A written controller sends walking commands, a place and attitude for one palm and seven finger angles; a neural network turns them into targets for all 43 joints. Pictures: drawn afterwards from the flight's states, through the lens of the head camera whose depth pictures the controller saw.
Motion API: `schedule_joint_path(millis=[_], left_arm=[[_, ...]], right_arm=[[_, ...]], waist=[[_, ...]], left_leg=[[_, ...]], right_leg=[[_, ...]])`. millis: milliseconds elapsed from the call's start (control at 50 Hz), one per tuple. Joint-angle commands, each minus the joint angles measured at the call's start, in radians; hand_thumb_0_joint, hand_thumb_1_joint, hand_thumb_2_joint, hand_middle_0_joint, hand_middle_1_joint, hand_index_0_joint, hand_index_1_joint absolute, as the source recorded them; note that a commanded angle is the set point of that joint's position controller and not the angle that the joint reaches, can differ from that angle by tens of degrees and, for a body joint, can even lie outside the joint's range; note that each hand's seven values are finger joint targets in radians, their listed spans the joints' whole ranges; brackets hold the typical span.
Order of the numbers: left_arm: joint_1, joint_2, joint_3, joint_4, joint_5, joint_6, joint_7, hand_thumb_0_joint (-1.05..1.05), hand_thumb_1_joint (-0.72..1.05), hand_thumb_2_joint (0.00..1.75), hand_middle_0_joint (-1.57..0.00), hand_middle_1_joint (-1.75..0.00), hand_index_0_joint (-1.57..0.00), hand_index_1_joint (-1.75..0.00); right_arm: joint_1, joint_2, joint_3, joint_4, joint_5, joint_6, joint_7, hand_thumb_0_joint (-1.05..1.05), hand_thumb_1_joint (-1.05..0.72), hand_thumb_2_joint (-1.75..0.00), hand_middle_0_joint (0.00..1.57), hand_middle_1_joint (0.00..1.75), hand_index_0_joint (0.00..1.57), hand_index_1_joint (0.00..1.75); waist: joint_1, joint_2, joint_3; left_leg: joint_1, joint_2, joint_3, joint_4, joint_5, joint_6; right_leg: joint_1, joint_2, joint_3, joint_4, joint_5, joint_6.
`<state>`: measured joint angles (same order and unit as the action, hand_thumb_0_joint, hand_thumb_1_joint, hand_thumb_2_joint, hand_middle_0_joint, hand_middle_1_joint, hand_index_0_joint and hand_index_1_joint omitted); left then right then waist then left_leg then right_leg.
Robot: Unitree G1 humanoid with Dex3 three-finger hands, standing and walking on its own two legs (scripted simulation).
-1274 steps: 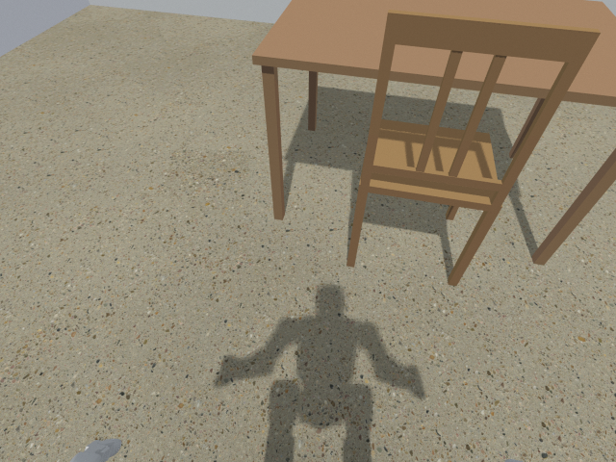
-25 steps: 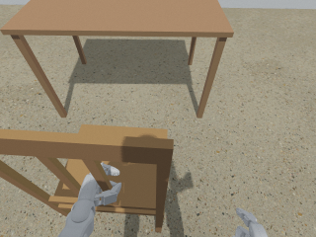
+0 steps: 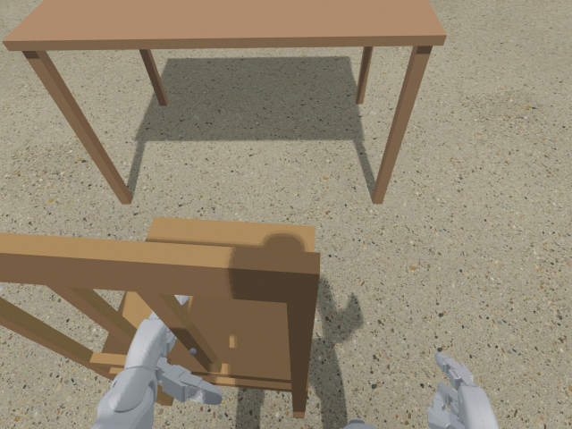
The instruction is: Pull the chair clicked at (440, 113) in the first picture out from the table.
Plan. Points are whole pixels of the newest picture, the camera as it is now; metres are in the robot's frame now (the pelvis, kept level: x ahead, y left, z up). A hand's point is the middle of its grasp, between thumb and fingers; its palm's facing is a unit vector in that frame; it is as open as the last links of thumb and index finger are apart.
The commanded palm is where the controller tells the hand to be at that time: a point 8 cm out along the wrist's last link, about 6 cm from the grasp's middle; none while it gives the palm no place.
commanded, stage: open the thumb and straighten the fingers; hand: left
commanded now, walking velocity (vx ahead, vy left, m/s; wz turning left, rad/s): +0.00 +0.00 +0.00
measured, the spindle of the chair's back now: (126, 332) +0.26 +0.24 -0.02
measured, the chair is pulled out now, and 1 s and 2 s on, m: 0.62 0.62 0.62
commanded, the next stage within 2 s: draw the fingers out of the gap in 0.08 s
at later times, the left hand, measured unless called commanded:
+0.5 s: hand (181, 397) +0.18 +0.15 -0.04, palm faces -0.01 -0.99 -0.15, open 17.4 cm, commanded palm +0.16 +0.20 -0.02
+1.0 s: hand out of the picture +0.11 +0.15 -0.04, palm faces +0.01 -0.99 -0.13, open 17.4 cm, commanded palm +0.08 +0.20 -0.02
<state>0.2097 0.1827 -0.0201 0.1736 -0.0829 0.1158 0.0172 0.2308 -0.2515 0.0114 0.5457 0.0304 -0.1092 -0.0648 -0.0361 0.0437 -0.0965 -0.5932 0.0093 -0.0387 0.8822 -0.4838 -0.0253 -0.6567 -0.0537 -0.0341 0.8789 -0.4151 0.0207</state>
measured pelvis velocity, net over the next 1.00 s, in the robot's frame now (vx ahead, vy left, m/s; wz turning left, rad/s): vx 0.00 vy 0.02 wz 0.02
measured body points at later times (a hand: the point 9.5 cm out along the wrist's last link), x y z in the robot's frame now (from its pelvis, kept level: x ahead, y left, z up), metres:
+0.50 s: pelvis +0.00 +0.01 -0.01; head +0.05 +0.00 +0.44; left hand +0.18 +0.20 -0.03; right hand +0.17 -0.24 -0.09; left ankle -0.03 +0.14 -0.69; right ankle +0.01 -0.13 -0.69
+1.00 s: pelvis +0.00 +0.02 -0.02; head +0.03 +0.01 +0.42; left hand +0.11 +0.20 -0.02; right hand +0.19 -0.22 -0.08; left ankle -0.03 +0.14 -0.69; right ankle +0.01 -0.13 -0.69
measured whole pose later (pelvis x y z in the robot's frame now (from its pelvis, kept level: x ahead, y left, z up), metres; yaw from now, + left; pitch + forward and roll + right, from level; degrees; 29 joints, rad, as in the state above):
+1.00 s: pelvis +0.00 +0.02 -0.02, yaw +1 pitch +13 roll -2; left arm 0.79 0.19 -0.13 -0.32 -0.03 0.14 0.03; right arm 0.24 -0.21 0.00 0.42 0.04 -0.10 -0.10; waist -0.01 0.04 -0.17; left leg -0.73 0.00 -0.06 1.07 -0.57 -0.01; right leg -0.76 -0.07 -0.05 1.01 -0.48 0.04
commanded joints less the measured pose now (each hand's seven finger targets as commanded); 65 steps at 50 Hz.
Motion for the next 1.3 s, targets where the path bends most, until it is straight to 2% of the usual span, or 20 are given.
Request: schedule_joint_path(millis=[0, 120, 200, 340, 400, 460, 520, 600, 660, 720, 740, 880, 940, 1000, 1040, 1060, 1080, 1120, 1180, 1280], left_arm=[[-0.068, 0.104, 0.052, -0.239, -0.001, -0.047, -0.002, 0.0, -0.55, 0.2, 0.0, 0.0, 0.0, 0.0], [-0.095, 0.125, 0.058, -0.257, 0.002, -0.023, -0.005, 0.0, -0.55, 0.2, 0.0, 0.0, 0.0, 0.0], [0.096, 0.139, 0.1, -0.26, 0.001, -0.007, -0.01, 0.0, -0.55, 0.2, 0.0, 0.0, 0.0, 0.0], [0.266, 0.077, 0.02, -0.425, 0.018, -0.005, 0.018, 0.0, -0.55, 0.2, 0.0, 0.0, 0.0, 0.0], [0.266, 0.111, 0.046, -0.463, 0.024, -0.015, 0.033, 0.0, -0.55, 0.2, 0.0, 0.0, 0.0, 0.0], [0.323, 0.081, 0.003, -0.513, 0.03, -0.027, 0.034, 0.0, -0.55, 0.2, 0.0, 0.0, 0.0, 0.0], [0.338, 0.09, 0.004, -0.532, 0.031, -0.029, 0.031, 0.0, -0.55, 0.2, 0.0, 0.0, 0.0, 0.0], [0.403, 0.101, 0.013, -0.551, 0.033, -0.022, 0.022, 0.0, -0.55, 0.2, 0.0, 0.0, 0.0, 0.0], [0.436, 0.081, -0.016, -0.582, 0.034, -0.018, 0.017, 0.0, -0.55, 0.2, 0.0, 0.0, 0.0, 0.0], [0.489, 0.086, -0.009, -0.603, 0.036, -0.012, 0.018, 0.0, -0.55, 0.2, 0.0, 0.0, 0.0, 0.0], [0.527, 0.059, -0.04, -0.608, 0.038, -0.012, 0.015, 0.0, -0.55, 0.2, 0.0, 0.0, 0.0, 0.0], [0.625, 0.053, -0.072, -0.68, 0.06, -0.026, 0.015, 0.0, -0.55, 0.2, 0.0, 0.0, 0.0, 0.0], [0.695, 0.047, -0.077, -0.701, 0.066, -0.035, 0.018, 0.0, -0.55, 0.2, 0.0, 0.0, 0.0, 0.0], [0.711, 0.09, -0.03, -0.705, 0.067, -0.044, 0.019, 0.0, -0.55, 0.2, 0.0, 0.0, 0.0, 0.0], [0.747, 0.069, -0.052, -0.728, 0.066, -0.058, 0.011, 0.0, -0.55, 0.2, 0.0, 0.0, 0.0, 0.0], [0.663, -0.006, -0.046, -0.835, -0.05, -0.165, -0.004, 0.0, -0.55, 0.2, 0.0, 0.0, 0.0, 0.0], [0.685, 0.04, -0.016, -0.807, -0.049, -0.216, -0.012, 0.0, -0.55, 0.2, 0.0, 0.0, 0.0, 0.0], [0.683, 0.077, 0.035, -0.838, -0.072, -0.285, -0.02, 0.0, -0.55, 0.2, 0.0, 0.0, 0.0, 0.0], [0.677, 0.06, 0.034, -0.812, -0.087, -0.382, -0.055, 0.0, -0.55, 0.2, 0.0, 0.0, 0.0, 0.0], [0.644, 0.106, 0.089, -0.745, -0.119, -0.539, -0.168, 0.0, -0.55, 0.2, 0.0, 0.0, 0.0, 0.0]], right_arm=[[-0.016, -0.127, -0.052, -0.15, 0.002, -0.059, -0.017, 0.0, -0.9, -0.9, 0.2, 0.3, 0.2, 0.3], [-0.01, -0.133, -0.047, -0.155, 0.0, -0.06, -0.025, 0.0, -0.9, -0.9, 0.2, 0.3, 0.2, 0.3], [-0.029, -0.119, -0.054, -0.183, 0.004, -0.047, -0.02, 0.0, -0.9, -0.9, 0.2, 0.3, 0.2, 0.3], [-0.043, -0.094, -0.057, -0.226, 0.006, -0.045, -0.017, 0.0, -0.9, -0.9, 0.2, 0.3, 0.2, 0.3], [-0.039, -0.096, -0.06, -0.223, 0.001, -0.047, -0.027, 0.0, -0.9, -0.9, 0.2, 0.3, 0.2, 0.3], [-0.04, -0.09, -0.056, -0.234, 0.003, -0.056, -0.03, 0.0, -0.9, -0.9, 0.2, 0.3, 0.2, 0.3], [-0.041, -0.091, -0.056, -0.232, 0.002, -0.059, -0.038, 0.0, -0.9, -0.9, 0.2, 0.3, 0.2, 0.3], [-0.053, -0.085, -0.056, -0.24, 0.005, -0.058, -0.043, 0.0, -0.9, -0.9, 0.2, 0.3, 0.2, 0.3], [-0.055, -0.082, -0.055, -0.252, 0.006, -0.058, -0.044, 0.0, -0.9, -0.9, 0.2, 0.3, 0.2, 0.3], [-0.061, -0.077, -0.058, -0.26, 0.007, -0.055, -0.046, 0.0, -0.9, -0.9, 0.2, 0.3, 0.2, 0.3], [-0.062, -0.073, -0.057, -0.268, 0.007, -0.056, -0.045, 0.0, -0.9, -0.9, 0.2, 0.3, 0.2, 0.3], [-0.065, -0.067, -0.064, -0.295, 0.01, -0.052, -0.046, 0.0, -0.9, -0.9, 0.2, 0.3, 0.2, 0.3], [-0.065, -0.061, -0.069, -0.307, 0.011, -0.048, -0.049, 0.0, -0.9, -0.9, 0.2, 0.3, 0.2, 0.3], [-0.065, -0.057, -0.074, -0.305, 0.011, -0.037, -0.054, 0.0, -0.9, -0.9, 0.2, 0.3, 0.2, 0.3], [-0.067, -0.055, -0.076, -0.314, 0.015, -0.037, -0.055, 0.0, -0.9, -0.9, 0.2, 0.3, 0.2, 0.3], [-0.06, -0.051, -0.073, -0.306, 0.016, -0.064, -0.054, 0.0, -0.9, -0.9, 0.2, 0.3, 0.2, 0.3], [-0.06, -0.057, -0.077, -0.276, 0.016, -0.078, -0.054, 0.0, -0.9, -0.9, 0.2, 0.3, 0.2, 0.3], [-0.05, -0.055, -0.08, -0.26, 0.018, -0.092, -0.051, 0.0, -0.9, -0.9, 0.2, 0.3, 0.2, 0.3], [-0.062, -0.048, -0.085, -0.236, 0.025, -0.102, -0.038, 0.0, -0.9, -0.9, 0.2, 0.3, 0.2, 0.3], [-0.116, -0.041, -0.096, -0.208, 0.032, -0.103, -0.006, 0.0, -0.9, -0.9, 0.2, 0.3, 0.2, 0.3]], waist=[[-0.024, -0.05, -0.231], [-0.029, -0.052, -0.225], [0.013, -0.034, -0.244], [0.007, -0.024, -0.205], [-0.003, -0.045, -0.189], [-0.005, -0.022, -0.192], [-0.013, -0.049, -0.186], [0.002, -0.004, -0.183], [-0.004, -0.029, -0.19], [0.007, -0.015, -0.186], [0.006, -0.03, -0.181], [0.008, -0.026, -0.158], [0.017, -0.038, -0.166], [0.021, -0.04, -0.156], [0.021, -0.02, -0.17], [0.008, -0.069, -0.153], [0.022, -0.037, -0.186], [0.031, 0.003, -0.205], [0.028, -0.005, -0.181], [0.034, -0.026, -0.16]], left_leg=[[0.048, -0.01, 0.035, -0.079, 0.372, 0.037], [0.038, -0.012, 0.023, -0.07, 0.339, 0.039], [0.014, -0.014, 0.032, -0.072, 0.365, 0.033], [0.007, -0.009, 0.027, -0.06, 0.35, 0.034], [-0.018, -0.012, 0.019, -0.047, 0.313, 0.035], [-0.019, -0.016, 0.015, -0.037, 0.29, 0.036], [-0.032, -0.017, 0.007, -0.025, 0.271, 0.038], [-0.042, -0.019, 0.003, -0.023, 0.262, 0.035], [-0.045, -0.018, 0.0, -0.014, 0.252, 0.038], [-0.051, -0.018, -0.002, -0.013, 0.257, 0.036], [-0.051, -0.017, -0.002, -0.012, 0.261, 0.036], [-0.082, -0.019, -0.004, 0.003, 0.23, 0.036], [-0.097, -0.023, 0.0, 0.015, 0.23, 0.039], [-0.132, -0.025, 0.001, 0.025, 0.209, 0.039], [-0.118, -0.027, 0.006, 0.035, 0.209, 0.041], [-0.134, -0.035, 0.001, 0.066, 0.22, 0.036], [-0.128, -0.036, 0.001, 0.073, 0.222, 0.035], [-0.121, -0.033, -0.001, 0.073, 0.237, 0.029], [-0.134, -0.028, -0.004, 0.086, 0.233, 0.026], [-0.207, -0.017, -0.005, 0.117, 0.169, 0.026]], right_leg=[[0.196, 0.009, -0.032, -0.096, 0.377, -0.021], [0.165, 0.009, -0.04, -0.089, 0.323, -0.019], [0.209, 0.005, -0.04, -0.078, 0.356, -0.027], [0.156, 0.009, -0.051, -0.065, 0.312, -0.027], [0.129, 0.014, -0.053, -0.06, 0.272, -0.027], [0.105, 0.013, -0.054, -0.051, 0.234, -0.027], [0.086, 0.016, -0.057, -0.045, 0.211, -0.026], [0.075, 0.017, -0.059, -0.037, 0.184, -0.032], [0.065, 0.017, -0.062, -0.032, 0.173, -0.029], [0.066, 0.017, -0.064, -0.026, 0.174, -0.032], [0.062, 0.017, -0.067, -0.023, 0.179, -0.03], [0.02, 0.021, -0.072, -0.005, 0.136, -0.031], [0.02, 0.022, -0.069, 0.005, 0.141, -0.031], [0.012, 0.028, -0.065, 0.01, 0.121, -0.036], [0.001, 0.026, -0.062, 0.014, 0.122, -0.033], [-0.033, 0.034, -0.084, 0.028, 0.145, -0.03], [-0.027, 0.035, -0.076, 0.039, 0.139, -0.033], [-0.022, 0.036, -0.075, 0.051, 0.137, -0.037], [-0.051, 0.037, -0.075, 0.065, 0.128, -0.033], [-0.065, 0.031, -0.049, 0.084, 0.08, -0.034]])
